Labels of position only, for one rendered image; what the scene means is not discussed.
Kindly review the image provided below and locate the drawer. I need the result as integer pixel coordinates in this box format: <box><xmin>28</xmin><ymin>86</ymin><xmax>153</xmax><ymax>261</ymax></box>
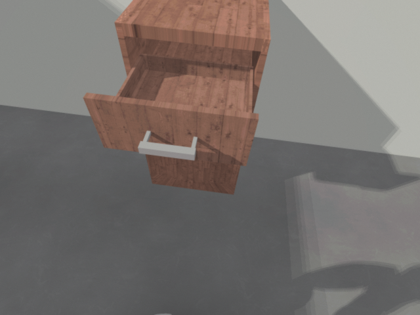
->
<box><xmin>83</xmin><ymin>53</ymin><xmax>259</xmax><ymax>166</ymax></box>

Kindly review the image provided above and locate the handle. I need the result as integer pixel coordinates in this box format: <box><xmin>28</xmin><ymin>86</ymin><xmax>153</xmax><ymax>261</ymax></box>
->
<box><xmin>138</xmin><ymin>131</ymin><xmax>198</xmax><ymax>160</ymax></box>

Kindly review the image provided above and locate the cabinet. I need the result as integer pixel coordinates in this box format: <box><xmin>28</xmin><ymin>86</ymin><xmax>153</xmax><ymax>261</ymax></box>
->
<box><xmin>114</xmin><ymin>0</ymin><xmax>271</xmax><ymax>195</ymax></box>

